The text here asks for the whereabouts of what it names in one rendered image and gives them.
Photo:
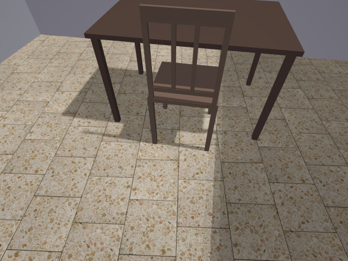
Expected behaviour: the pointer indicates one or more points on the chair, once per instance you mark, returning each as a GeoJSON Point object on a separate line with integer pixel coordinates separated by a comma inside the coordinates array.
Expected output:
{"type": "Point", "coordinates": [185, 84]}

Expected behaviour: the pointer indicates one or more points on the table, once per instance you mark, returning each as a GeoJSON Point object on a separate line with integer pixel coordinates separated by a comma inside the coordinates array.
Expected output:
{"type": "Point", "coordinates": [258, 27]}

